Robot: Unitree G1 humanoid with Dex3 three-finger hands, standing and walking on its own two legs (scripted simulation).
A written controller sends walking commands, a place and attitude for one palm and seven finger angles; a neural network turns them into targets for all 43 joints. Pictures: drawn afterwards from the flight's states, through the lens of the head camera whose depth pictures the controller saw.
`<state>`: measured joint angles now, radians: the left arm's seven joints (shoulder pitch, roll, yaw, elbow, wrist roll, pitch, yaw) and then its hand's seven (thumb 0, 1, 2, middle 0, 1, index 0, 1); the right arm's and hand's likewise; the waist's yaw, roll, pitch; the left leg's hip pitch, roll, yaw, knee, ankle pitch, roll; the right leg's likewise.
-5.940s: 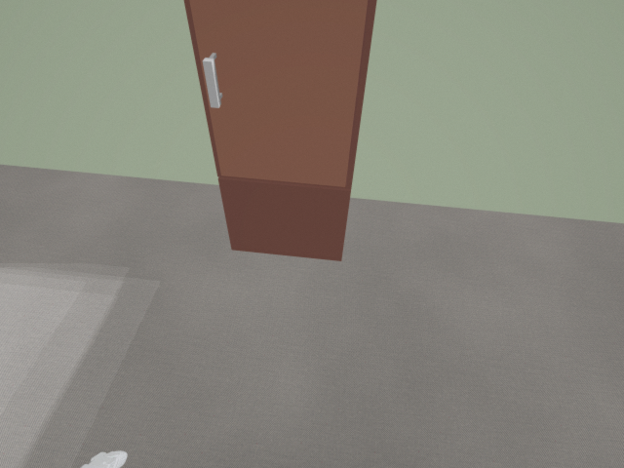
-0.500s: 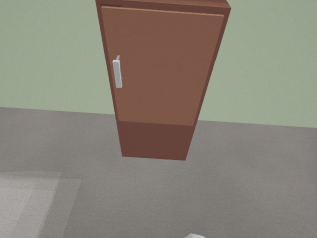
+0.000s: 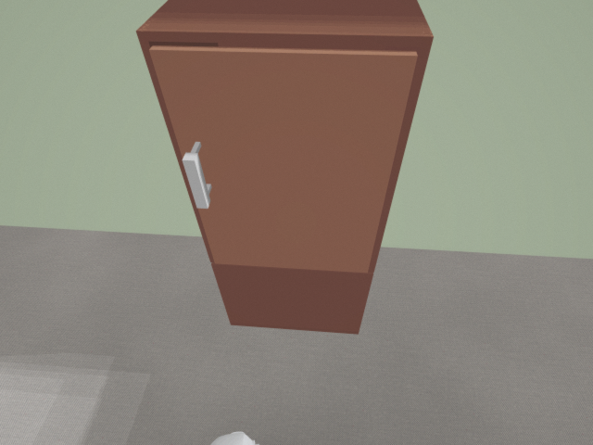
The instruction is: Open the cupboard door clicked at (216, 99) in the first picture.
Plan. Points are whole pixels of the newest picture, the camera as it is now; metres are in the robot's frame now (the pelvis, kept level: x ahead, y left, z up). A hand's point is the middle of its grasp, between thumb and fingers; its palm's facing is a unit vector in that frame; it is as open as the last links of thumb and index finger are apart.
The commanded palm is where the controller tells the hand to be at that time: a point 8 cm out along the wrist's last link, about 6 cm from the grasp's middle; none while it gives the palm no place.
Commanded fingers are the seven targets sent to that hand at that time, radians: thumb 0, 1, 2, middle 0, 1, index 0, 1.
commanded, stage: come to a stop and stand still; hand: left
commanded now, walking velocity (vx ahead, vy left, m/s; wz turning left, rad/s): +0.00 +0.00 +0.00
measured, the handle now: (200, 175) +0.61 +0.24 +0.00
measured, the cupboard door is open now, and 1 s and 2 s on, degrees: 0 0 0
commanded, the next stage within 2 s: look again from close up in 1.56 s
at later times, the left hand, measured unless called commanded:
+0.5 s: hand out of the picture +0.05 +0.22 -0.19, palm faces +0.01 -0.97 -0.24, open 7.4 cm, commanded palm none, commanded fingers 0.00 0.90 0.90 -0.20 -0.30 -0.20 -0.30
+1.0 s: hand out of the picture -0.02 +0.15 -0.16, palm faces +0.09 -0.97 -0.23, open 7.3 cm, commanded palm none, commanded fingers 0.00 0.90 0.90 -0.20 -0.30 -0.20 -0.30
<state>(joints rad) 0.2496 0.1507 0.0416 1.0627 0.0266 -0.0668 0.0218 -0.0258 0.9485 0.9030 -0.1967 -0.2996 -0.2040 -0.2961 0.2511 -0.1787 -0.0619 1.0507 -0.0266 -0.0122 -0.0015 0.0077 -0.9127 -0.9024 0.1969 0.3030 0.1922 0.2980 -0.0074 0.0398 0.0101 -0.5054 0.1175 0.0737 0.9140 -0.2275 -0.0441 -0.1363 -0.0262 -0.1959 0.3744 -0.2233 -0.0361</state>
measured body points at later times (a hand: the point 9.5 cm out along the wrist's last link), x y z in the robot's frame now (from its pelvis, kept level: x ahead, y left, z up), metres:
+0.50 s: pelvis +0.02 +0.02 -0.01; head +0.06 +0.04 +0.44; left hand +0.05 +0.28 -0.17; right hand +0.11 -0.21 -0.15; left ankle +0.11 +0.14 -0.74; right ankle -0.02 -0.11 -0.69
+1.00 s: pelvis +0.01 -0.01 +0.00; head +0.04 -0.04 +0.45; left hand -0.02 +0.20 -0.14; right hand +0.00 -0.25 -0.17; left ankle -0.02 +0.13 -0.70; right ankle -0.02 -0.12 -0.74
